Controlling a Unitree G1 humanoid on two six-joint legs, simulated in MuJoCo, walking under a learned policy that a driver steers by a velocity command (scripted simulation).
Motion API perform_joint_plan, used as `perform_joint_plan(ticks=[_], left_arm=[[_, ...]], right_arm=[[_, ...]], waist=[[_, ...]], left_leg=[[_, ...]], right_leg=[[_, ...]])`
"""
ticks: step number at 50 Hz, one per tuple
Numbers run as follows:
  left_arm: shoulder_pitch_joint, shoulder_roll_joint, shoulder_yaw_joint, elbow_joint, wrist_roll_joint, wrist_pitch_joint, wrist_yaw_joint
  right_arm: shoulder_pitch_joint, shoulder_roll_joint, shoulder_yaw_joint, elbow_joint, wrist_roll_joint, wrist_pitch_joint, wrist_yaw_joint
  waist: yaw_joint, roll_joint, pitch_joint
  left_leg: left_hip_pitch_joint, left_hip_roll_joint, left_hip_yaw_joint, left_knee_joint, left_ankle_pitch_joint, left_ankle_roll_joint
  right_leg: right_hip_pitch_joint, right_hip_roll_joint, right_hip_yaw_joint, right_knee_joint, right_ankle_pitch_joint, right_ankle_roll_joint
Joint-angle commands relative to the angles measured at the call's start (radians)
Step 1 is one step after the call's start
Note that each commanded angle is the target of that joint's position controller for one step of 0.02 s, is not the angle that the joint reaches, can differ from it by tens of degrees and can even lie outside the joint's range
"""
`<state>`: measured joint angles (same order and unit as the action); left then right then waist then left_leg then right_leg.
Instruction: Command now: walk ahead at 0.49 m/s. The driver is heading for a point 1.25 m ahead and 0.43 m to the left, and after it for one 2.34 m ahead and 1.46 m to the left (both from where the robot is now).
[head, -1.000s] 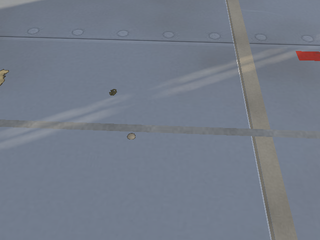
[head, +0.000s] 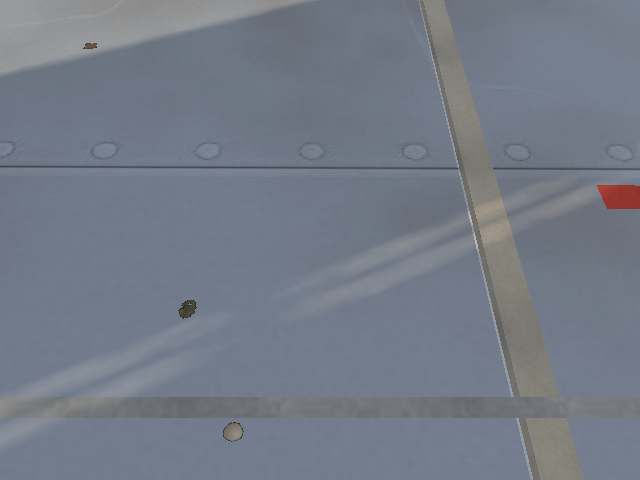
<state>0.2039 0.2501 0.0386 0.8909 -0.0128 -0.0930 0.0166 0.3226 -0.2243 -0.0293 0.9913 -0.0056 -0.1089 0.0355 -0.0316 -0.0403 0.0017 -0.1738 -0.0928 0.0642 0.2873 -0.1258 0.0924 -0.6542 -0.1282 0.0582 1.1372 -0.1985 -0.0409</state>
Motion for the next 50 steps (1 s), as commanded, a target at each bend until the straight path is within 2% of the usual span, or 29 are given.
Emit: perform_joint_plan(ticks=[1, 5, 9, 12, 13, 14, 15, 16, 17, 18, 19, 20, 21, 24, 27, 30, 34, 37, 40, 41, 42, 43, 44, 45, 46, 47, 48, 49, 50], left_arm=[[0.033, 0.044, 0.013, -0.043, 0.012, 0.005, 0.007], [-0.126, 0.029, 0.007, -0.085, 0.004, -0.007, -0.005], [-0.246, 0.036, 0.003, -0.128, -0.008, -0.015, -0.028], [-0.222, 0.072, 0.014, -0.139, -0.009, -0.033, -0.043], [-0.164, 0.091, 0.024, -0.126, -0.009, -0.039, -0.042], [-0.031, 0.13, 0.046, -0.087, -0.007, -0.043, -0.037], [0.169, 0.207, 0.072, -0.047, 0.006, -0.048, -0.027], [0.284, 0.313, 0.098, -0.023, 0.022, -0.037, -0.025], [0.294, 0.217, 0.074, -0.022, 0.025, -0.035, -0.027], [0.2, 0.149, 0.053, -0.043, 0.02, -0.039, -0.026], [0.108, 0.112, 0.039, -0.06, 0.016, -0.038, -0.028], [0.048, 0.081, 0.03, -0.061, 0.013, -0.037, -0.032], [0.019, 0.061, 0.025, -0.056, 0.018, -0.039, -0.033], [0.028, 0.074, 0.034, -0.026, 0.026, -0.045, -0.028], [0.054, 0.101, 0.045, -0.006, 0.03, -0.041, -0.013], [0.065, 0.122, 0.05, 0.0, 0.03, -0.032, 0.0], [0.123, 0.147, 0.059, 0.017, 0.017, -0.017, 0.011], [0.149, 0.163, 0.067, 0.028, 0.004, 0.002, 0.01], [0.113, 0.206, 0.079, 0.015, -0.007, 0.019, 0.014], [0.096, 0.22, 0.082, 0.009, -0.009, 0.027, 0.016], [0.076, 0.22, 0.08, 0.0, -0.013, 0.032, 0.016], [0.083, 0.188, 0.067, -0.025, 0.007, 0.024, 0.016], [0.165, 0.03, 0.023, -0.081, 0.029, -0.011, 0.0], [0.051, 0.113, 0.033, -0.106, -0.015, -0.057, -0.014], [-0.025, 0.138, 0.042, -0.133, -0.043, -0.073, -0.018], [-0.026, 0.134, 0.04, -0.124, -0.025, -0.078, -0.011], [-0.016, 0.14, 0.049, -0.111, 0.002, -0.071, -0.003], [0.008, 0.148, 0.057, -0.11, 0.009, -0.056, -0.004], [0.013, 0.141, 0.06, -0.117, 0.013, -0.041, -0.005]], right_arm=[[-0.037, -0.131, -0.021, -0.054, 0.001, -0.017, -0.02], [0.042, -0.159, -0.025, -0.038, 0.016, -0.004, -0.035], [0.116, -0.161, -0.027, -0.01, 0.028, 0.012, -0.037], [0.109, -0.181, -0.037, -0.012, 0.03, 0.029, -0.044], [0.091, -0.189, -0.04, -0.017, 0.03, 0.034, -0.045], [0.073, -0.173, -0.034, -0.026, 0.024, 0.037, -0.044], [0.052, -0.125, -0.015, -0.056, 0.009, 0.034, -0.041], [0.166, 0.009, 0.02, -0.074, 0.015, 0.014, -0.037], [0.169, -0.063, 0.005, -0.057, 0.041, -0.005, -0.035], [0.086, -0.149, -0.02, -0.08, 0.061, -0.009, -0.037], [0.031, -0.149, -0.025, -0.093, 0.057, -0.003, -0.043], [0.002, -0.134, -0.031, -0.099, 0.045, 0.007, -0.048], [0.012, -0.118, -0.038, -0.099, 0.04, 0.022, -0.048], [0.023, -0.063, -0.04, -0.113, 0.041, 0.057, -0.041], [-0.05, -0.063, -0.046, -0.157, 0.033, 0.068, -0.039], [-0.135, -0.057, -0.045, -0.193, 0.029, 0.064, -0.024], [-0.282, -0.044, -0.036, -0.255, 0.025, 0.06, 0.003], [-0.345, -0.047, -0.035, -0.3, 0.029, 0.062, 0.021], [-0.295, -0.088, -0.057, -0.32, 0.03, 0.067, 0.029], [-0.201, -0.121, -0.076, -0.304, 0.034, 0.069, 0.028], [-0.04, -0.177, -0.108, -0.262, 0.035, 0.069, 0.019], [0.11, -0.275, -0.146, -0.225, 0.033, 0.077, -0.006], [0.06, -0.366, -0.148, -0.241, 0.03, 0.065, -0.009], [0.107, -0.289, -0.126, -0.257, 0.019, 0.052, -0.003], [0.071, -0.228, -0.109, -0.247, 0.015, 0.039, 0.0], [-0.003, -0.187, -0.097, -0.262, 0.026, 0.034, 0.0], [-0.079, -0.156, -0.086, -0.281, 0.024, 0.034, -0.001], [-0.114, -0.131, -0.076, -0.298, 0.017, 0.033, -0.004], [-0.117, -0.136, -0.076, -0.301, 0.015, 0.031, -0.008]], waist=[[0.046, 0.08, 0.054], [-0.011, 0.08, 0.054], [-0.051, 0.085, 0.084], [-0.013, 0.105, 0.072], [0.026, 0.117, 0.045], [0.092, 0.108, -0.031], [0.171, 0.044, -0.187], [0.142, -0.224, -0.34], [0.154, -0.224, -0.385], [0.137, -0.139, -0.235], [0.106, -0.073, -0.159], [0.08, -0.042, -0.088], [0.05, -0.063, -0.05], [0.019, -0.053, -0.004], [0.023, -0.021, 0.025], [0.04, -0.017, 0.047], [0.091, 0.002, 0.093], [0.101, -0.005, 0.109], [0.04, -0.053, 0.04], [-0.018, -0.065, -0.017], [-0.105, -0.041, -0.101], [-0.155, 0.083, -0.183], [-0.01, 0.301, -0.265], [-0.088, 0.192, -0.345], [-0.08, 0.151, -0.208], [-0.032, 0.068, -0.137], [0.012, 0.043, -0.094], [0.044, 0.052, -0.082], [0.057, 0.059, -0.076]], left_leg=[[-0.096, 0.281, -0.213, -0.204, 0.069, 0.17], [-0.006, 0.267, -0.166, -0.189, 0.085, 0.127], [0.093, 0.303, -0.191, -0.135, 0.054, 0.12], [0.142, 0.337, -0.246, -0.055, 0.07, 0.101], [0.136, 0.33, -0.249, 0.004, 0.143, 0.089], [0.106, 0.278, -0.219, 0.149, 0.268, 0.066], [-0.051, 0.207, -0.161, 0.437, 0.192, 0.027], [-0.448, 0.043, -0.058, 0.818, -0.219, -0.049], [-0.561, 0.057, -0.202, 0.998, -0.426, -0.046], [-0.621, 0.11, -0.218, 1.048, -0.353, -0.031], [-0.593, 0.161, -0.191, 1.026, -0.26, -0.032], [-0.558, 0.189, -0.184, 0.97, -0.196, -0.037], [-0.509, 0.215, -0.184, 0.923, -0.151, -0.038], [-0.481, 0.223, -0.167, 0.894, -0.079, -0.042], [-0.564, 0.223, -0.186, 0.797, 0.018, -0.054], [-0.568, 0.216, -0.158, 0.624, 0.138, -0.056], [-0.582, 0.209, -0.082, 0.468, 0.174, -0.04], [-0.585, 0.195, -0.036, 0.406, 0.09, -0.015], [-0.407, 0.11, 0.054, 0.385, -0.056, 0.037], [-0.278, 0.066, 0.078, 0.371, -0.087, 0.062], [-0.043, 0.016, 0.082, 0.291, -0.025, 0.099], [0.262, 0.145, -0.152, 0.248, -0.025, 0.158], [0.528, 0.384, -0.738, 0.125, -0.164, 0.333], [0.557, 0.43, -0.894, -0.009, -0.213, 0.344], [0.474, 0.404, -0.737, -0.009, -0.117, 0.292], [0.319, 0.354, -0.595, 0.0, -0.019, 0.248], [0.174, 0.31, -0.495, -0.006, 0.075, 0.216], [0.09, 0.281, -0.444, -0.029, 0.131, 0.204], [0.041, 0.269, -0.428, -0.048, 0.167, 0.206]], right_leg=[[-0.032, -0.042, 0.001, -0.139, 0.153, 0.028], [-0.008, 0.002, -0.034, -0.422, 0.301, 0.035], [0.009, 0.033, -0.041, -0.559, 0.255, 0.035], [0.1, 0.059, -0.033, -0.641, 0.148, 0.011], [0.191, 0.079, -0.049, -0.663, 0.116, 0.001], [0.373, 0.1, -0.064, -0.685, 0.098, -0.021], [0.67, -0.033, 0.062, -0.654, 0.109, -0.083], [1.057, -0.288, 0.464, -0.718, 0.015, -0.222], [1.05, -0.317, 0.655, -0.821, -0.081, -0.247], [0.919, -0.288, 0.496, -0.829, -0.064, -0.193], [0.78, -0.246, 0.35, -0.851, 0.005, -0.158], [0.662, -0.2, 0.244, -0.895, 0.055, -0.137], [0.585, -0.162, 0.156, -0.932, 0.084, -0.117], [0.507, -0.135, 0.01, -0.98, 0.224, -0.123], [0.53, -0.145, -0.066, -0.998, 0.288, -0.134], [0.555, -0.137, -0.141, -1.011, 0.277, -0.121], [0.64, -0.161, -0.209, -1.003, 0.276, -0.111], [0.732, -0.185, -0.244, -0.95, 0.344, -0.095], [0.756, -0.184, -0.291, -0.779, 0.771, -0.066], [0.741, -0.173, -0.304, -0.637, 0.905, -0.055], [0.662, -0.131, -0.325, -0.42, 0.894, -0.025], [0.389, -0.078, -0.323, -0.092, 0.522, 0.026], [-0.03, 0.135, -0.175, 0.227, -0.384, 0.072], [-0.134, 0.136, 0.03, 0.315, -0.388, 0.05], [-0.214, 0.09, 0.026, 0.282, -0.286, 0.023], [-0.162, 0.042, 0.026, 0.193, -0.193, 0.011], [-0.079, 0.01, 0.023, 0.11, -0.142, 0.018], [-0.01, -0.01, 0.03, 0.063, -0.111, 0.025], [0.024, -0.011, 0.025, 0.025, -0.094, 0.038]])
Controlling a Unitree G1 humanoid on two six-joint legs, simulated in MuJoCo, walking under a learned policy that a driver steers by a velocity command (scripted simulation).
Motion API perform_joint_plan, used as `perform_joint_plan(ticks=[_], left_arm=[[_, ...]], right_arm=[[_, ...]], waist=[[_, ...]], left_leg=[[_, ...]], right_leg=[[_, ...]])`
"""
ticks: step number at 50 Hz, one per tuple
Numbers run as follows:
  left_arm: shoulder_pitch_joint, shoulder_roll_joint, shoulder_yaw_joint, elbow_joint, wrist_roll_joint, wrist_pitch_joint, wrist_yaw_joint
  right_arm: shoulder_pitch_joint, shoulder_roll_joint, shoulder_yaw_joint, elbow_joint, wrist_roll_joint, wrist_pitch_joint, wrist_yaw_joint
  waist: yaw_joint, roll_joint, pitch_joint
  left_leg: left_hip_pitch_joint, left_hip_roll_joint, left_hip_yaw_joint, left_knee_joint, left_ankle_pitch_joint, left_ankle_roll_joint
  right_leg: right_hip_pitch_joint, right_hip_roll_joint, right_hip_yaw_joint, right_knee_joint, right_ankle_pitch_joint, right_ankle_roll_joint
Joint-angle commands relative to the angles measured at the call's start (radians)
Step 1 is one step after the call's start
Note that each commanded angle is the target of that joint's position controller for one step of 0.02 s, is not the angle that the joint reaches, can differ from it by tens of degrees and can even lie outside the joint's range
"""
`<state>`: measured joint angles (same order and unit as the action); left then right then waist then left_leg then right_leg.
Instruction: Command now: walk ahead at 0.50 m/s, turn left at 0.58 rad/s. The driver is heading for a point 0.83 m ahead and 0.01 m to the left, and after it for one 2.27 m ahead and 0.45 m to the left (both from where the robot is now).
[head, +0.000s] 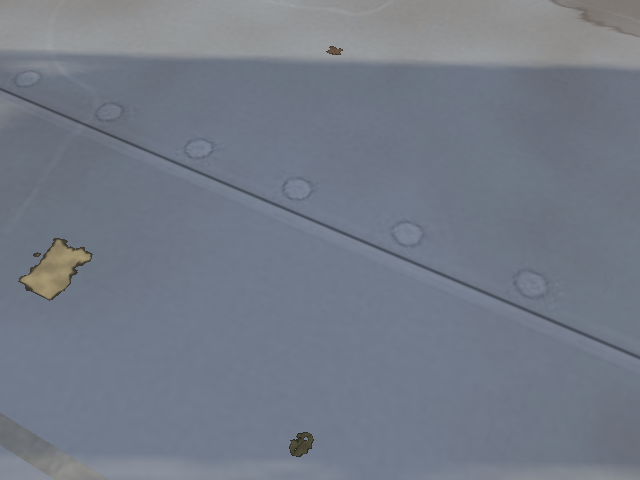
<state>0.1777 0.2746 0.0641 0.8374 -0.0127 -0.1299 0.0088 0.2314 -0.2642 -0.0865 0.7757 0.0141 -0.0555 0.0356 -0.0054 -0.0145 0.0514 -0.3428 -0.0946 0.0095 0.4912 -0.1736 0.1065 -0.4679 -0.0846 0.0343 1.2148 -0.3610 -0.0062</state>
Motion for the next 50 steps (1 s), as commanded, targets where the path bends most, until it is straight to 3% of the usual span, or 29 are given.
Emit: perform_joint_plan(ticks=[1, 4, 8, 12, 15, 17, 18, 19, 20, 21, 22, 23, 24, 25, 27, 29, 32, 35, 38, 40, 42, 43, 44, 45, 46, 47, 48, 49, 50], left_arm=[[0.035, 0.1, 0.032, -0.072, 0.02, 0.007, 0.003], [-0.068, 0.075, 0.024, -0.117, 0.032, 0.021, 0.009], [-0.214, 0.046, 0.01, -0.164, 0.02, 0.013, -0.005], [-0.297, 0.068, 0.011, -0.208, 0.008, -0.002, -0.025], [-0.264, 0.096, 0.019, -0.209, 0.007, -0.018, -0.038], [-0.127, 0.123, 0.035, -0.175, 0.016, -0.027, -0.034], [0.009, 0.16, 0.048, -0.154, 0.032, -0.03, -0.028], [0.168, 0.236, 0.069, -0.131, 0.047, -0.024, -0.023], [0.236, 0.215, 0.07, -0.081, 0.02, -0.013, -0.035], [0.187, 0.134, 0.047, -0.097, -0.002, -0.007, -0.035], [0.121, 0.098, 0.034, -0.111, 0.003, 0.004, -0.032], [0.071, 0.085, 0.024, -0.111, 0.012, 0.011, -0.033], [0.045, 0.069, 0.016, -0.111, 0.019, 0.01, -0.033], [0.037, 0.065, 0.012, -0.108, 0.024, 0.009, -0.034], [0.055, 0.078, 0.015, -0.091, 0.015, 0.004, -0.036], [0.078, 0.116, 0.024, -0.075, 0.009, 0.002, -0.031], [0.111, 0.139, 0.028, -0.058, 0.0, 0.015, -0.023], [0.166, 0.154, 0.028, -0.034, -0.009, 0.025, -0.022], [0.215, 0.161, 0.026, -0.008, -0.013, 0.039, -0.021], [0.21, 0.169, 0.027, 0.002, -0.011, 0.054, -0.016], [0.182, 0.174, 0.024, -0.001, -0.012, 0.066, -0.007], [0.18, 0.15, 0.013, -0.015, -0.001, 0.062, -0.003], [0.233, 0.066, -0.018, -0.041, 0.031, 0.048, -0.007], [0.355, 0.032, -0.034, -0.003, 0.01, 0.042, -0.012], [0.303, 0.143, -0.001, 0.009, -0.017, 0.048, -0.012], [0.21, 0.143, 0.002, -0.02, -0.028, 0.059, -0.007], [0.178, 0.125, 0.003, -0.021, -0.017, 0.077, 0.001], [0.179, 0.118, 0.009, -0.019, -0.006, 0.1, 0.01], [0.202, 0.1, 0.009, -0.014, -0.002, 0.121, 0.016]], right_arm=[[-0.015, -0.109, -0.021, -0.084, -0.001, -0.026, -0.014], [0.044, -0.148, -0.031, -0.072, 0.003, -0.028, -0.036], [0.11, -0.144, -0.028, -0.059, 0.01, -0.016, -0.049], [0.163, -0.146, -0.028, -0.041, 0.015, -0.007, -0.054], [0.161, -0.144, -0.029, -0.039, 0.011, 0.003, -0.064], [0.135, -0.126, -0.022, -0.044, 0.007, 0.006, -0.062], [0.112, -0.091, -0.006, -0.061, -0.004, 0.003, -0.054], [0.222, -0.036, 0.012, -0.068, -0.002, -0.005, -0.053], [0.308, -0.042, 0.02, -0.05, 0.022, -0.013, -0.052], [0.225, -0.132, 0.002, -0.05, 0.031, -0.016, -0.05], [0.111, -0.147, 0.0, -0.074, 0.023, -0.016, -0.048], [0.046, -0.133, 0.002, -0.093, 0.006, -0.019, -0.045], [0.032, -0.122, -0.002, -0.098, -0.007, -0.019, -0.043], [0.05, -0.102, 0.0, -0.094, -0.004, -0.018, -0.041], [0.064, -0.066, 0.009, -0.09, -0.004, -0.014, -0.039], [0.005, -0.051, 0.018, -0.114, -0.011, -0.016, -0.041], [-0.093, -0.032, 0.03, -0.135, -0.01, -0.024, -0.035], [-0.185, -0.031, 0.034, -0.154, -0.001, -0.029, -0.023], [-0.26, -0.044, 0.032, -0.183, 0.008, -0.034, -0.009], [-0.261, -0.062, 0.026, -0.192, 0.0, -0.041, -0.001], [-0.11, -0.105, 0.003, -0.147, -0.019, -0.049, -0.003], [0.007, -0.161, -0.015, -0.118, -0.033, -0.051, -0.011], [0.126, -0.241, -0.028, -0.111, -0.062, -0.043, -0.023], [0.157, -0.217, -0.021, -0.099, -0.041, -0.025, -0.02], [0.134, -0.162, -0.009, -0.1, -0.028, -0.013, -0.017], [0.057, -0.131, 0.004, -0.106, -0.021, -0.012, -0.018], [-0.016, -0.1, 0.015, -0.102, -0.022, -0.016, -0.015], [-0.076, -0.077, 0.021, -0.102, -0.025, -0.02, -0.014], [-0.112, -0.088, 0.016, -0.095, -0.039, -0.023, -0.013]], waist=[[0.036, 0.031, -0.118], [0.012, 0.041, -0.077], [-0.046, 0.095, -0.054], [-0.077, 0.111, -0.043], [-0.055, 0.138, -0.053], [0.015, 0.153, -0.107], [0.08, 0.121, -0.223], [0.082, -0.079, -0.39], [0.068, -0.319, -0.431], [0.086, -0.176, -0.275], [0.086, -0.076, -0.159], [0.06, -0.022, -0.073], [0.03, -0.025, -0.052], [0.01, -0.048, -0.051], [0.001, -0.075, -0.061], [0.01, -0.064, -0.053], [0.042, -0.054, -0.049], [0.079, -0.059, -0.033], [0.097, -0.067, -0.011], [0.076, -0.08, -0.013], [-0.012, -0.076, -0.113], [-0.06, -0.044, -0.212], [-0.07, 0.152, -0.366], [-0.06, 0.307, -0.519], [-0.082, 0.171, -0.439], [-0.059, 0.137, -0.307], [-0.024, 0.085, -0.227], [0.012, 0.095, -0.185], [0.039, 0.124, -0.164]], left_leg=[[0.175, 0.262, -0.349, -0.262, 0.268, 0.198], [0.13, 0.226, -0.287, -0.275, 0.322, 0.184], [0.121, 0.177, -0.264, -0.253, 0.205, 0.124], [0.193, 0.212, -0.348, -0.19, 0.149, 0.109], [0.277, 0.252, -0.41, -0.115, 0.185, 0.096], [0.284, 0.212, -0.39, 0.001, 0.381, 0.066], [0.202, 0.164, -0.341, 0.196, 0.383, 0.035], [-0.094, 0.041, -0.238, 0.542, 0.106, -0.037], [-0.334, -0.012, -0.202, 0.768, -0.4, -0.07], [-0.436, 0.049, -0.237, 0.853, -0.355, -0.067], [-0.442, 0.091, -0.196, 0.853, -0.269, -0.065], [-0.418, 0.124, -0.163, 0.791, -0.21, -0.065], [-0.378, 0.163, -0.15, 0.723, -0.167, -0.064], [-0.329, 0.181, -0.134, 0.68, -0.146, -0.065], [-0.304, 0.193, -0.099, 0.608, -0.124, -0.076], [-0.33, 0.208, -0.08, 0.499, -0.061, -0.091], [-0.306, 0.202, -0.056, 0.299, 0.103, -0.099], [-0.248, 0.17, -0.028, 0.153, 0.204, -0.104], [-0.246, 0.153, -0.022, 0.079, 0.177, -0.089], [-0.207, 0.13, -0.017, 0.022, 0.126, -0.064], [0.03, 0.079, 0.019, -0.063, 0.205, -0.023], [0.251, 0.152, -0.036, -0.043, 0.44, 0.016], [0.635, 0.421, -0.311, 0.054, 0.814, 0.135], [0.745, 0.575, -0.532, 0.012, 0.861, 0.264], [0.619, 0.517, -0.45, -0.022, 0.755, 0.225], [0.5, 0.465, -0.332, -0.049, 0.691, 0.179], [0.363, 0.418, -0.252, -0.096, 0.626, 0.148], [0.243, 0.389, -0.195, -0.142, 0.556, 0.128], [0.128, 0.368, -0.145, -0.19, 0.532, 0.126]], right_leg=[[-0.152, -0.051, 0.037, -0.091, 0.084, 0.019], [-0.186, -0.021, 0.016, -0.27, 0.222, 0.056], [-0.137, 0.044, 0.011, -0.569, 0.438, 0.053], [-0.104, 0.078, 0.027, -0.695, 0.443, 0.034], [-0.057, 0.081, 0.03, -0.74, 0.354, 0.003], [0.133, 0.101, -0.011, -0.797, 0.336, -0.046], [0.369, 0.01, 0.062, -0.757, 0.361, -0.105], [0.755, -0.2, 0.379, -0.742, 0.322, -0.245], [0.871, -0.333, 0.736, -0.876, 0.09, -0.337], [0.76, -0.303, 0.694, -0.915, -0.08, -0.293], [0.616, -0.26, 0.543, -0.931, -0.06, -0.252], [0.47, -0.215, 0.439, -0.966, 0.041, -0.237], [0.394, -0.178, 0.371, -0.988, 0.125, -0.223], [0.344, -0.148, 0.319, -1.01, 0.184, -0.214], [0.312, -0.129, 0.246, -1.039, 0.29, -0.228], [0.313, -0.134, 0.197, -1.064, 0.375, -0.241], [0.323, -0.108, 0.114, -1.075, 0.411, -0.216], [0.334, -0.098, 0.07, -1.061, 0.397, -0.195], [0.404, -0.137, 0.088, -1.03, 0.384, -0.186], [0.456, -0.148, 0.089, -0.956, 0.535, -0.159], [0.456, -0.093, 0.042, -0.768, 0.792, -0.107], [0.358, -0.038, 0.003, -0.598, 0.721, -0.06], [0.028, 0.065, -0.04, -0.248, 0.247, 0.007], [-0.126, 0.132, 0.045, -0.017, -0.333, 0.036], [-0.163, 0.087, 0.108, 0.059, -0.309, 0.037], [-0.211, 0.052, 0.073, 0.043, -0.261, 0.037], [-0.187, 0.017, 0.058, -0.021, -0.2, 0.046], [-0.121, -0.011, 0.056, -0.082, -0.148, 0.054], [-0.028, -0.004, 0.035, -0.088, -0.086, 0.067]])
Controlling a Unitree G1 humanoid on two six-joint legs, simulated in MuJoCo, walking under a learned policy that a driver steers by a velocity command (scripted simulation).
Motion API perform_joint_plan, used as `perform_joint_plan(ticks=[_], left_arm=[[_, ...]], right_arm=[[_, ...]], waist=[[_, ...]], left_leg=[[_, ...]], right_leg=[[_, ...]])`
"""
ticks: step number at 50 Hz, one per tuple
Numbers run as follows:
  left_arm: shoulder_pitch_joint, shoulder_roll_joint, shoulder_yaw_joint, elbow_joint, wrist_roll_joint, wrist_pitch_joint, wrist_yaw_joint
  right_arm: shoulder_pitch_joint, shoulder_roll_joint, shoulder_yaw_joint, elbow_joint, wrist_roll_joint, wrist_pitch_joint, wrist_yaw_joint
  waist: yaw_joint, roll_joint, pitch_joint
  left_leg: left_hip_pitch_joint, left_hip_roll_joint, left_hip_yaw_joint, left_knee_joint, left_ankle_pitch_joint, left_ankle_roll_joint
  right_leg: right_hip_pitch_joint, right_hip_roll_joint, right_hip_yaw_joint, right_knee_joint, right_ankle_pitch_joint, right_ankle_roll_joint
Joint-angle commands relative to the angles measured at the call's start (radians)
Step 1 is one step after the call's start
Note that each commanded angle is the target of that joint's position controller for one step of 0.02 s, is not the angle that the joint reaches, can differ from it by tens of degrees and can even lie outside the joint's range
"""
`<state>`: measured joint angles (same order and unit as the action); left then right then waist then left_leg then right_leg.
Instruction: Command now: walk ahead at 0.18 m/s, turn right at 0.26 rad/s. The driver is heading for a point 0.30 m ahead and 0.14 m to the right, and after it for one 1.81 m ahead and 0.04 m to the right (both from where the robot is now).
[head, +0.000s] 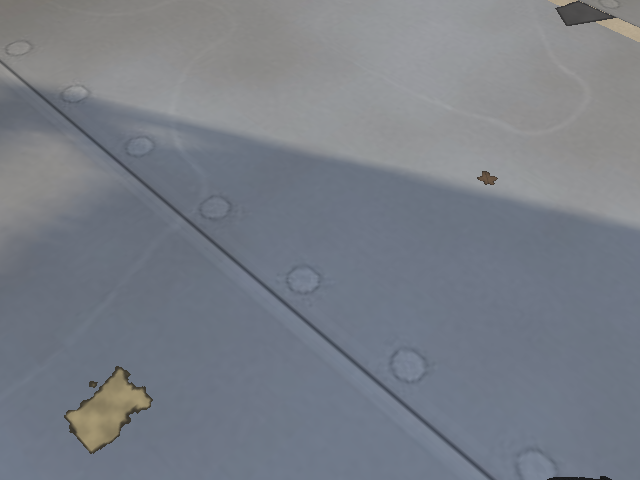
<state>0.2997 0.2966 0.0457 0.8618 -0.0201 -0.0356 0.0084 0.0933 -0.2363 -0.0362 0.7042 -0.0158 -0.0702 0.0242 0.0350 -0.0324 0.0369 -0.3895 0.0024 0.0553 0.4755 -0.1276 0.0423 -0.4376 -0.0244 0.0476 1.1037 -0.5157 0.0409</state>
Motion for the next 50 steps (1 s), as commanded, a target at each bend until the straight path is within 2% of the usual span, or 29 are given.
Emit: perform_joint_plan(ticks=[1, 4, 8, 13, 15, 16, 17, 18, 19, 20, 21, 22, 23, 24, 26, 27, 28, 30, 32, 35, 38, 39, 40, 41, 42, 43, 44, 46, 50], left_arm=[[0.097, 0.067, 0.03, -0.041, 0.007, 0.042, 0.022], [0.057, 0.06, 0.038, -0.079, 0.012, 0.061, 0.03], [-0.044, 0.051, 0.039, -0.133, 0.012, 0.068, 0.015], [-0.124, 0.065, 0.047, -0.197, 0.01, 0.078, -0.011], [-0.122, 0.065, 0.05, -0.213, 0.008, 0.081, -0.023], [-0.1, 0.062, 0.053, -0.211, 0.008, 0.079, -0.028], [-0.077, 0.078, 0.061, -0.206, 0.012, 0.077, -0.026], [-0.038, 0.149, 0.085, -0.202, 0.015, 0.075, -0.013], [-0.008, 0.272, 0.111, -0.221, 0.022, 0.075, 0.009], [0.02, 0.256, 0.1, -0.235, 0.047, 0.057, 0.0], [0.01, 0.226, 0.092, -0.234, 0.048, 0.038, -0.009], [-0.044, 0.205, 0.089, -0.238, 0.032, 0.026, -0.004], [-0.068, 0.169, 0.08, -0.239, 0.008, 0.026, 0.001], [-0.085, 0.15, 0.073, -0.243, -0.007, 0.029, 0.007], [-0.075, 0.142, 0.068, -0.254, -0.001, 0.03, 0.015], [-0.069, 0.144, 0.069, -0.258, 0.004, 0.025, 0.019], [-0.061, 0.151, 0.07, -0.258, 0.007, 0.019, 0.022], [-0.065, 0.167, 0.076, -0.26, 0.013, 0.017, 0.03], [-0.071, 0.177, 0.078, -0.264, 0.016, 0.022, 0.03], [-0.065, 0.133, 0.059, -0.256, 0.024, 0.028, 0.019], [-0.097, 0.073, 0.026, -0.238, 0.028, 0.024, 0.008], [-0.068, 0.059, 0.019, -0.223, 0.041, 0.018, 0.005], [-0.027, 0.052, 0.016, -0.217, 0.064, 0.01, 0.005], [0.045, 0.041, 0.016, -0.211, 0.072, 0.006, 0.009], [0.018, 0.058, 0.017, -0.209, 0.068, 0.008, 0.017], [-0.03, 0.092, 0.028, -0.215, 0.054, 0.014, 0.025], [-0.049, 0.101, 0.034, -0.22, 0.046, 0.023, 0.033], [-0.052, 0.094, 0.039, -0.236, 0.042, 0.035, 0.042], [-0.06, 0.058, 0.043, -0.246, 0.032, 0.029, 0.043]], right_arm=[[-0.001, -0.127, -0.038, -0.021, -0.018, -0.012, -0.005], [-0.019, -0.147, -0.047, -0.001, -0.015, -0.012, -0.026], [-0.005, -0.167, -0.054, 0.027, -0.006, 0.014, -0.055], [0.023, -0.21, -0.07, 0.052, 0.014, 0.05, -0.055], [0.021, -0.224, -0.077, 0.058, 0.029, 0.061, -0.055], [0.012, -0.225, -0.078, 0.061, 0.039, 0.065, -0.057], [0.04, -0.21, -0.077, 0.076, 0.044, 0.068, -0.057], [0.091, -0.174, -0.069, 0.091, 0.029, 0.068, -0.054], [0.066, -0.113, -0.049, 0.048, -0.021, 0.06, -0.044], [-0.015, -0.133, -0.052, 0.018, -0.015, 0.056, -0.046], [-0.052, -0.165, -0.062, 0.015, 0.01, 0.058, -0.045], [-0.042, -0.162, -0.064, 0.022, 0.024, 0.061, -0.05], [-0.023, -0.168, -0.068, 0.038, 0.016, 0.061, -0.054], [-0.021, -0.18, -0.074, 0.037, 0.011, 0.06, -0.054], [-0.033, -0.164, -0.072, 0.033, 0.017, 0.05, -0.04], [-0.051, -0.159, -0.071, 0.029, 0.023, 0.041, -0.035], [-0.072, -0.154, -0.069, 0.025, 0.024, 0.032, -0.032], [-0.102, -0.136, -0.063, 0.02, 0.017, 0.018, -0.032], [-0.074, -0.129, -0.057, 0.031, 0.014, 0.013, -0.028], [-0.047, -0.129, -0.048, 0.047, 0.015, 0.016, -0.014], [-0.011, -0.106, -0.035, 0.067, 0.005, 0.016, -0.002], [-0.008, -0.125, -0.036, 0.066, -0.007, 0.016, -0.003], [-0.008, -0.191, -0.045, 0.055, -0.011, 0.017, -0.01], [-0.042, -0.211, -0.044, 0.058, -0.005, 0.025, -0.014], [-0.07, -0.179, -0.04, 0.049, 0.01, 0.033, -0.012], [-0.075, -0.173, -0.04, 0.041, 0.017, 0.038, -0.01], [-0.067, -0.185, -0.041, 0.039, 0.02, 0.039, -0.009], [-0.041, -0.216, -0.051, 0.035, 0.026, 0.036, -0.008], [-0.002, -0.221, -0.06, 0.022, 0.029, 0.05, -0.025]], waist=[[0.017, 0.159, -0.14], [0.019, 0.154, -0.119], [-0.015, 0.134, -0.108], [-0.048, 0.136, -0.097], [-0.039, 0.145, -0.101], [-0.02, 0.141, -0.107], [-0.013, 0.121, -0.114], [-0.017, 0.002, -0.134], [-0.041, -0.295, -0.144], [0.026, -0.247, -0.207], [0.034, -0.136, -0.205], [0.002, -0.095, -0.178], [-0.015, -0.051, -0.181], [-0.029, -0.063, -0.174], [-0.026, -0.091, -0.156], [-0.019, -0.1, -0.13], [-0.012, -0.104, -0.107], [-0.009, -0.106, -0.074], [-0.016, -0.116, -0.101], [-0.005, -0.112, -0.144], [-0.043, -0.076, -0.123], [-0.039, -0.05, -0.118], [-0.003, 0.04, -0.124], [0.065, 0.162, -0.132], [0.041, 0.2, -0.119], [0.015, 0.194, -0.087], [0.007, 0.187, -0.086], [-0.002, 0.193, -0.103], [-0.021, 0.203, -0.164]], left_leg=[[0.119, 0.267, -0.155, -0.202, 0.475, 0.202], [0.105, 0.285, -0.087, -0.239, 0.409, 0.212], [0.15, 0.292, -0.034, -0.259, 0.217, 0.202], [0.25, 0.337, -0.024, -0.201, 0.195, 0.187], [0.288, 0.346, -0.018, -0.141, 0.226, 0.158], [0.286, 0.333, 0.003, -0.093, 0.224, 0.129], [0.264, 0.299, 0.034, -0.024, 0.178, 0.081], [0.177, 0.224, 0.101, 0.134, 0.067, 0.003], [-0.137, 0.075, 0.172, 0.444, -0.388, -0.098], [-0.275, -0.012, -0.002, 0.654, -0.583, -0.12], [-0.303, 0.009, -0.079, 0.737, -0.527, -0.106], [-0.322, 0.026, -0.102, 0.729, -0.436, -0.094], [-0.328, 0.045, -0.112, 0.679, -0.364, -0.088], [-0.306, 0.051, -0.111, 0.637, -0.304, -0.084], [-0.282, 0.034, -0.104, 0.554, -0.204, -0.077], [-0.281, 0.027, -0.105, 0.478, -0.175, -0.075], [-0.273, 0.019, -0.11, 0.402, -0.153, -0.076], [-0.222, 0.0, -0.119, 0.277, -0.136, -0.084], [-0.145, -0.009, -0.108, 0.21, -0.13, -0.094], [-0.014, 0.008, -0.085, 0.17, -0.101, -0.093], [0.162, 0.011, -0.064, -0.038, 0.05, -0.051], [0.224, 0.041, -0.109, -0.078, 0.157, -0.035], [0.273, 0.138, -0.216, -0.061, 0.376, 0.002], [0.269, 0.17, -0.265, -0.033, 0.38, 0.081], [0.205, 0.167, -0.304, -0.059, 0.211, 0.118], [0.167, 0.152, -0.324, -0.07, 0.143, 0.118], [0.16, 0.149, -0.346, -0.068, 0.138, 0.119], [0.179, 0.162, -0.403, -0.05, 0.201, 0.139], [0.259, 0.196, -0.501, -0.022, 0.393, 0.192]], right_leg=[[-0.022, -0.054, 0.007, 0.021, 0.108, 0.029], [-0.055, -0.063, 0.003, -0.041, 0.198, 0.034], [-0.06, -0.082, -0.016, -0.185, 0.281, 0.021], [-0.039, -0.06, -0.072, -0.333, 0.202, -0.009], [0.0, -0.043, -0.097, -0.431, 0.199, -0.035], [0.056, -0.023, -0.12, -0.526, 0.26, -0.054], [0.134, 0.0, -0.119, -0.625, 0.362, -0.08], [0.265, -0.05, -0.012, -0.701, 0.627, -0.125], [0.454, -0.291, 0.32, -0.68, 1.071, -0.263], [0.462, -0.386, 0.456, -0.71, 1.082, -0.425], [0.455, -0.332, 0.38, -0.721, 1.024, -0.404], [0.436, -0.274, 0.305, -0.714, 0.947, -0.342], [0.423, -0.235, 0.279, -0.731, 0.763, -0.296], [0.389, -0.214, 0.276, -0.765, 0.584, -0.279], [0.354, -0.183, 0.306, -0.841, 0.246, -0.277], [0.346, -0.177, 0.321, -0.87, 0.154, -0.277], [0.338, -0.175, 0.332, -0.886, 0.125, -0.277], [0.314, -0.153, 0.306, -0.859, 0.265, -0.27], [0.303, -0.148, 0.266, -0.811, 0.44, -0.268], [0.267, -0.167, 0.245, -0.763, 0.597, -0.261], [0.201, -0.132, 0.213, -0.716, 0.499, -0.202], [0.182, -0.097, 0.197, -0.698, 0.427, -0.16], [0.157, -0.028, 0.139, -0.624, 0.305, -0.109], [0.145, 0.042, 0.064, -0.605, 0.199, -0.063], [0.175, 0.041, 0.032, -0.599, 0.204, -0.034], [0.172, 0.045, 0.014, -0.576, 0.211, -0.029], [0.167, 0.046, 0.002, -0.551, 0.223, -0.029], [0.152, 0.048, -0.005, -0.518, 0.237, -0.029], [0.098, 0.075, -0.009, -0.444, 0.137, -0.024]])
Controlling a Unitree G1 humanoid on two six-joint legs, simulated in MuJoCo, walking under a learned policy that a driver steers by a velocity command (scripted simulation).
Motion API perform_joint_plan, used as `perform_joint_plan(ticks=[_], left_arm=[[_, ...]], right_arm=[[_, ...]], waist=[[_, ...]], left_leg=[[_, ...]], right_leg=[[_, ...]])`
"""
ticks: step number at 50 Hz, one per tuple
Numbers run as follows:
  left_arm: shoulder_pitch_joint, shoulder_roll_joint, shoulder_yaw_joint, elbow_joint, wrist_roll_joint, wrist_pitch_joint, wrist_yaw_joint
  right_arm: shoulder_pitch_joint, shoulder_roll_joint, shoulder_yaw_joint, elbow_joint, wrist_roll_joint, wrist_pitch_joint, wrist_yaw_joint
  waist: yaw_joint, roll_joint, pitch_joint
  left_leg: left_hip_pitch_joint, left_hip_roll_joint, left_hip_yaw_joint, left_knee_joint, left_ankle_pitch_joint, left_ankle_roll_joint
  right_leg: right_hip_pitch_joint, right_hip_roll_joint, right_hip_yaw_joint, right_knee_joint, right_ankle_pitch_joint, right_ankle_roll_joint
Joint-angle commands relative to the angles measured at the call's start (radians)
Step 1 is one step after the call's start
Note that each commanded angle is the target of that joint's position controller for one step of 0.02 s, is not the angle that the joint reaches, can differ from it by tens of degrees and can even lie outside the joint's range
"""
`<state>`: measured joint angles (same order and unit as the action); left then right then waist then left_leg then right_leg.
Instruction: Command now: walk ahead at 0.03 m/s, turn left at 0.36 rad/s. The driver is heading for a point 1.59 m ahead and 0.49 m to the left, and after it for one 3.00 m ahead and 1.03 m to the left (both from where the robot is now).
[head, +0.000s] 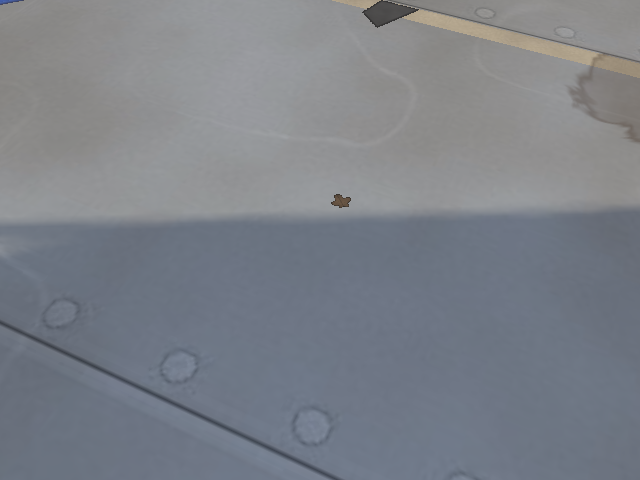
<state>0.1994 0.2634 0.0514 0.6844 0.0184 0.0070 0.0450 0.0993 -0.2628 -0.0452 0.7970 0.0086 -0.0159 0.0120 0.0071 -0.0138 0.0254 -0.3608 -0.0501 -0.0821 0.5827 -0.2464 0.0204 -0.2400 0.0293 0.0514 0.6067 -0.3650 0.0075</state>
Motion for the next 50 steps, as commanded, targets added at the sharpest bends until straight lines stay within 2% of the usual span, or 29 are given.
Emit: perform_joint_plan(ticks=[1, 3, 5, 6, 7, 8, 9, 10, 11, 13, 18, 22, 24, 25, 26, 27, 28, 29, 30, 31, 32, 34, 38, 41, 44, 47, 48, 49, 50], left_arm=[[0.042, 0.084, 0.039, -0.069, -0.009, -0.015, 0.003], [0.061, 0.079, 0.042, -0.061, -0.015, -0.02, -0.003], [0.112, 0.095, 0.05, -0.04, -0.012, -0.023, -0.011], [0.103, 0.166, 0.068, -0.049, -0.003, -0.019, -0.009], [0.091, 0.221, 0.083, -0.055, 0.009, -0.015, -0.01], [0.056, 0.175, 0.071, -0.088, 0.024, -0.02, -0.007], [0.033, 0.148, 0.06, -0.106, 0.02, -0.023, -0.001], [-0.006, 0.146, 0.059, -0.114, 0.008, -0.025, 0.003], [-0.022, 0.148, 0.061, -0.111, -0.009, -0.028, 0.005], [0.007, 0.16, 0.065, -0.1, -0.012, -0.022, 0.011], [0.031, 0.199, 0.083, -0.091, -0.012, -0.001, 0.013], [0.012, 0.22, 0.092, -0.085, -0.032, -0.004, -0.006], [-0.017, 0.215, 0.092, -0.082, -0.055, -0.013, -0.014], [0.015, 0.189, 0.085, -0.066, -0.056, -0.021, -0.018], [0.041, 0.153, 0.073, -0.076, -0.024, -0.029, -0.021], [0.005, 0.084, 0.042, -0.138, 0.027, -0.033, -0.018], [-0.061, 0.137, 0.056, -0.134, 0.003, -0.03, -0.015], [-0.082, 0.16, 0.061, -0.133, -0.02, -0.022, -0.013], [-0.071, 0.168, 0.068, -0.116, -0.015, -0.017, -0.004], [-0.07, 0.179, 0.074, -0.109, -0.003, -0.011, 0.007], [-0.057, 0.177, 0.076, -0.106, 0.002, -0.008, 0.008], [-0.025, 0.149, 0.07, -0.094, -0.002, -0.009, 0.003], [-0.046, 0.11, 0.051, -0.094, -0.008, -0.01, -0.001], [-0.07, 0.105, 0.044, -0.1, -0.014, -0.013, -0.011], [-0.072, 0.113, 0.044, -0.106, -0.022, -0.022, -0.021], [-0.011, 0.083, 0.037, -0.085, -0.02, -0.037, -0.035], [-0.005, 0.1, 0.036, -0.088, -0.004, -0.043, -0.036], [0.004, 0.164, 0.043, -0.103, 0.014, -0.043, -0.031], [-0.05, 0.173, 0.04, -0.086, 0.028, -0.042, -0.036]], right_arm=[[-0.011, -0.196, -0.053, -0.076, 0.006, 0.001, -0.016], [-0.035, -0.201, -0.059, -0.095, 0.012, 0.015, -0.023], [-0.103, -0.186, -0.06, -0.13, 0.028, 0.038, -0.034], [-0.105, -0.149, -0.053, -0.152, 0.03, 0.045, -0.035], [-0.095, -0.137, -0.05, -0.167, 0.022, 0.039, -0.028], [-0.069, -0.179, -0.068, -0.152, 0.004, 0.03, -0.023], [-0.038, -0.201, -0.085, -0.132, 0.009, 0.03, -0.018], [-0.01, -0.184, -0.087, -0.114, 0.019, 0.039, -0.019], [-0.008, -0.157, -0.079, -0.11, 0.021, 0.048, -0.02], [-0.041, -0.116, -0.065, -0.13, 0.025, 0.056, -0.015], [-0.105, -0.096, -0.049, -0.199, 0.021, 0.061, 0.011], [-0.075, -0.126, -0.065, -0.217, 0.021, 0.071, 0.025], [-0.012, -0.127, -0.076, -0.208, 0.02, 0.077, 0.029], [0.056, -0.155, -0.092, -0.191, 0.014, 0.076, 0.021], [0.13, -0.257, -0.123, -0.192, 0.014, 0.071, 0.003], [0.133, -0.352, -0.129, -0.217, -0.015, 0.056, -0.005], [0.157, -0.289, -0.111, -0.207, -0.031, 0.031, 0.006], [0.102, -0.256, -0.097, -0.202, -0.022, 0.014, 0.005], [0.05, -0.224, -0.089, -0.199, -0.003, 0.01, -0.002], [0.009, -0.199, -0.08, -0.205, 0.011, 0.015, -0.01], [-0.014, -0.199, -0.076, -0.21, 0.011, 0.02, -0.017], [-0.012, -0.202, -0.075, -0.21, -0.001, 0.026, -0.027], [0.011, -0.199, -0.073, -0.2, 0.001, 0.032, -0.04], [0.017, -0.198, -0.067, -0.194, -0.007, 0.036, -0.037], [0.025, -0.192, -0.057, -0.186, -0.012, 0.04, -0.027], [0.0, -0.152, -0.034, -0.18, -0.001, 0.044, -0.027], [0.035, -0.122, -0.024, -0.172, -0.005, 0.039, -0.028], [0.077, -0.092, -0.015, -0.169, -0.025, 0.032, -0.029], [0.106, -0.097, -0.021, -0.173, -0.016, 0.026, -0.027]], waist=[[0.009, 0.187, -0.158], [0.022, 0.168, -0.163], [0.053, 0.12, -0.152], [0.023, -0.021, -0.116], [0.009, -0.242, -0.066], [0.015, -0.226, -0.077], [0.0, -0.119, -0.084], [-0.026, -0.058, -0.07], [-0.025, -0.048, -0.048], [0.003, -0.085, -0.04], [0.044, -0.137, -0.07], [0.036, -0.165, -0.074], [-0.008, -0.158, -0.085], [-0.033, -0.111, -0.115], [-0.049, 0.071, -0.169], [-0.027, 0.309, -0.214], [-0.096, 0.18, -0.269], [-0.065, 0.15, -0.184], [-0.035, 0.108, -0.128], [-0.019, 0.102, -0.1], [0.0, 0.116, -0.098], [0.013, 0.129, -0.124], [-0.008, 0.144, -0.13], [-0.033, 0.167, -0.116], [-0.045, 0.175, -0.103], [0.011, 0.154, -0.101], [0.006, 0.114, -0.11], [-0.027, -0.037, -0.133], [-0.094, -0.212, -0.101]], left_leg=[[0.246, 0.259, -0.385, -0.129, 0.534, 0.22], [0.232, 0.249, -0.391, -0.119, 0.532, 0.205], [0.101, 0.172, -0.312, -0.059, 0.407, 0.132], [-0.043, 0.077, -0.197, 0.044, 0.213, 0.063], [-0.211, -0.047, -0.045, 0.17, -0.122, -0.004], [-0.274, -0.015, -0.031, 0.418, -0.382, -0.041], [-0.291, 0.004, -0.061, 0.554, -0.374, -0.053], [-0.302, 0.018, -0.056, 0.6, -0.319, -0.07], [-0.332, 0.035, -0.05, 0.583, -0.252, -0.087], [-0.329, 0.041, 0.004, 0.536, -0.177, -0.119], [-0.212, 0.077, 0.085, 0.302, -0.136, -0.123], [-0.079, 0.059, 0.154, 0.133, -0.11, -0.079], [0.042, 0.031, 0.187, -0.05, 0.008, -0.032], [0.184, 0.01, 0.163, -0.162, 0.132, 0.005], [0.42, 0.155, -0.066, -0.176, 0.513, 0.076], [0.512, 0.43, -0.466, -0.162, 0.807, 0.317], [0.435, 0.457, -0.468, -0.205, 0.683, 0.389], [0.367, 0.393, -0.363, -0.222, 0.559, 0.336], [0.308, 0.325, -0.292, -0.231, 0.432, 0.269], [0.256, 0.287, -0.262, -0.24, 0.372, 0.229], [0.196, 0.258, -0.238, -0.248, 0.374, 0.219], [0.168, 0.232, -0.221, -0.252, 0.368, 0.22], [0.179, 0.212, -0.237, -0.245, 0.236, 0.21], [0.138, 0.215, -0.266, -0.239, 0.135, 0.21], [0.127, 0.226, -0.313, -0.215, 0.147, 0.211], [0.1, 0.186, -0.309, -0.159, 0.193, 0.163], [0.061, 0.152, -0.291, -0.136, 0.14, 0.11], [0.009, 0.074, -0.198, -0.006, 0.005, 0.046], [0.014, 0.005, -0.079, -0.003, -0.16, 0.0]], right_leg=[[-0.117, 0.023, -0.006, 0.061, -0.065, 0.009], [-0.097, 0.021, 0.0, 0.014, -0.054, 0.005], [0.047, -0.016, 0.013, -0.151, 0.133, -0.017], [0.106, -0.141, 0.13, -0.218, 0.26, -0.073], [0.142, -0.311, 0.327, -0.276, 0.479, -0.191], [0.174, -0.441, 0.396, -0.27, 0.678, -0.287], [0.18, -0.428, 0.341, -0.249, 0.745, -0.291], [0.185, -0.376, 0.248, -0.226, 0.745, -0.251], [0.205, -0.337, 0.18, -0.219, 0.741, -0.218], [0.224, -0.292, 0.089, -0.227, 0.769, -0.207], [0.239, -0.315, -0.002, -0.239, 0.695, -0.221], [0.191, -0.335, -0.05, -0.2, 0.658, -0.199], [0.157, -0.323, -0.093, -0.109, 0.63, -0.152], [0.094, -0.28, -0.146, 0.008, 0.595, -0.098], [-0.128, -0.202, -0.208, 0.246, 0.318, -0.003], [-0.423, -0.045, -0.153, 0.524, -0.368, 0.071], [-0.43, -0.05, 0.013, 0.652, -0.375, 0.072], [-0.446, -0.068, 0.024, 0.664, -0.287, 0.059], [-0.447, -0.085, 0.025, 0.611, -0.194, 0.052], [-0.431, -0.092, 0.03, 0.562, -0.124, 0.054], [-0.376, -0.078, 0.022, 0.555, -0.071, 0.06], [-0.329, -0.051, 0.013, 0.528, -0.013, 0.071], [-0.302, -0.044, 0.017, 0.332, 0.028, 0.082], [-0.226, -0.048, 0.01, 0.222, 0.017, 0.076], [-0.157, -0.041, -0.002, 0.126, -0.019, 0.059], [0.012, -0.031, -0.024, -0.172, 0.147, 0.026], [0.104, -0.081, 0.023, -0.232, 0.272, 0.006], [0.169, -0.236, 0.163, -0.248, 0.472, -0.045], [0.051, -0.315, 0.26, -0.253, 0.483, -0.166]])
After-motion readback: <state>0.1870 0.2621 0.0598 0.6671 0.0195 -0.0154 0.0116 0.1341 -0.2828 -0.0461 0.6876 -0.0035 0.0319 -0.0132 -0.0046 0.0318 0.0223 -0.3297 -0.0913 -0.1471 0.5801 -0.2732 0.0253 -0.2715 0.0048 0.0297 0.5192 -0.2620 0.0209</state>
